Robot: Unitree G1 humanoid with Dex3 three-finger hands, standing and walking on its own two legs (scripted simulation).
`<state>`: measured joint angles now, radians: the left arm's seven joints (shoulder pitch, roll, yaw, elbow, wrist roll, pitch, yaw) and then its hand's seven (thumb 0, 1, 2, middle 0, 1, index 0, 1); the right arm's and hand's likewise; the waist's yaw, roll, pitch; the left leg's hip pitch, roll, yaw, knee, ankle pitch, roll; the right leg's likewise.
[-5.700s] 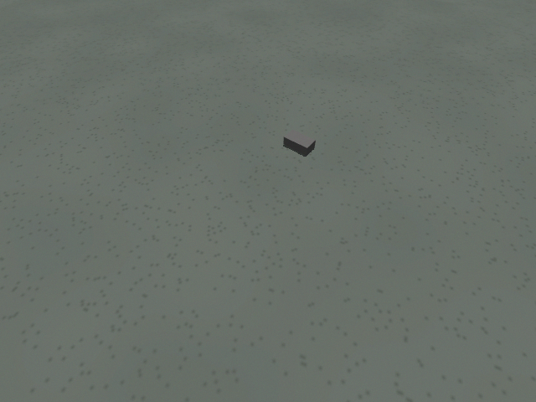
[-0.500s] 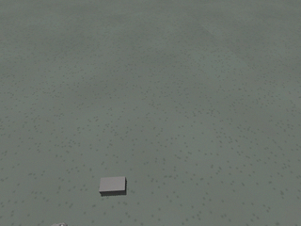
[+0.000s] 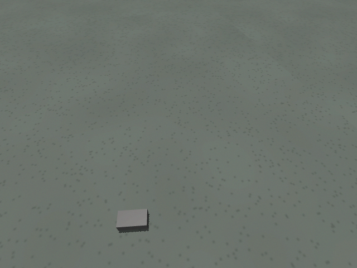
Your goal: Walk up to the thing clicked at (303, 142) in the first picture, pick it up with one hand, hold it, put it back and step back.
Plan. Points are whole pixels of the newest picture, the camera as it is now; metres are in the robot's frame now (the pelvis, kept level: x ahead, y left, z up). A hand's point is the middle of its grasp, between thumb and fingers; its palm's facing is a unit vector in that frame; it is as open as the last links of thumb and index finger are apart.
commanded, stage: walk up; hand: left
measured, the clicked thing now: (132, 219) +0.47 +0.29 -0.75
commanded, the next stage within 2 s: stand in 0.20 s
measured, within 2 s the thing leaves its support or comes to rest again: neither
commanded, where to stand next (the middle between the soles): +0.05 -0.01 m, yaw +4 degrees
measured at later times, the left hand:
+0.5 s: hand out of the picture +0.09 +0.25 -0.15, palm faces -0.01 -0.94 -0.35, open 7.3 cm
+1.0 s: hand out of the picture +0.05 +0.26 -0.15, palm faces -0.01 -0.94 -0.35, open 7.4 cm
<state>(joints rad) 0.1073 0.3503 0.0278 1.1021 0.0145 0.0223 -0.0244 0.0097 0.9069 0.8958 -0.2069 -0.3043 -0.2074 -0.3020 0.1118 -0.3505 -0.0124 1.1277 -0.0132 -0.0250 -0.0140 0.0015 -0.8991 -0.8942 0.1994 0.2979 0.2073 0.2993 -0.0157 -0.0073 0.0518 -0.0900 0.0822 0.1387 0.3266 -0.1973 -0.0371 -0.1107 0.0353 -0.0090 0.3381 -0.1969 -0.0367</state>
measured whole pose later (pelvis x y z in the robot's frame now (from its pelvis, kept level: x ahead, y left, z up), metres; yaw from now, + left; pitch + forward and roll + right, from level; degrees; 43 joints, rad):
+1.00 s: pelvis -0.01 +0.01 +0.00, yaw +1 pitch -3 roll +0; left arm 0.12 0.35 0.00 1.15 0.01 -0.01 0.00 0.01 0.91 0.90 -0.21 -0.30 -0.21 -0.30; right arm 0.11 -0.35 0.00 1.15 -0.02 0.00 0.01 0.00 -0.90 -0.89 0.20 0.30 0.21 0.30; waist -0.01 0.00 0.05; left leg -0.08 0.06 0.12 0.29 -0.16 -0.03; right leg -0.09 0.02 -0.03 0.29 -0.16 -0.02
